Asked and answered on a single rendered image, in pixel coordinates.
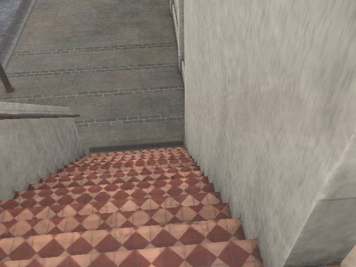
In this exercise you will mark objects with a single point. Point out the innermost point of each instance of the stairs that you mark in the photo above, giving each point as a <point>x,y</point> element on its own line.
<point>144,208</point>

